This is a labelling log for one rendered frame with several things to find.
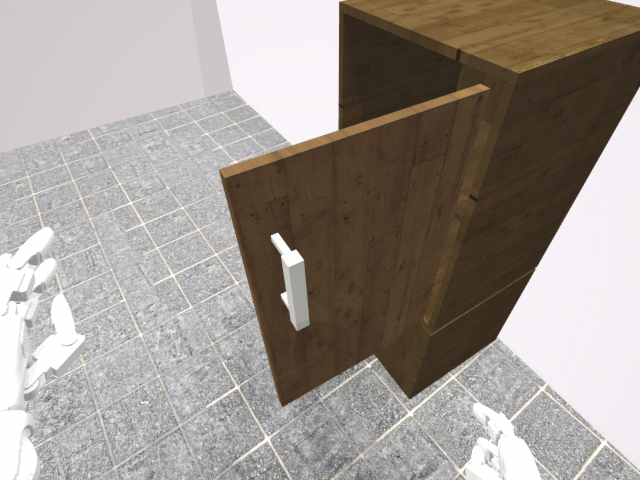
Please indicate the handle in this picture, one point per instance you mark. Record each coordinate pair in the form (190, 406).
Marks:
(295, 297)

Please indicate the right robot hand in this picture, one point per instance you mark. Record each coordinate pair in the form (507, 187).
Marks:
(511, 459)

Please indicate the robot left forearm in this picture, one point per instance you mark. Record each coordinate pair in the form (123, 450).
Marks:
(18, 457)

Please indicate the cupboard door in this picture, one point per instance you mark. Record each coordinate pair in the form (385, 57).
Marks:
(369, 208)

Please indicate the left robot hand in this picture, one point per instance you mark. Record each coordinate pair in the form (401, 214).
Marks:
(23, 281)

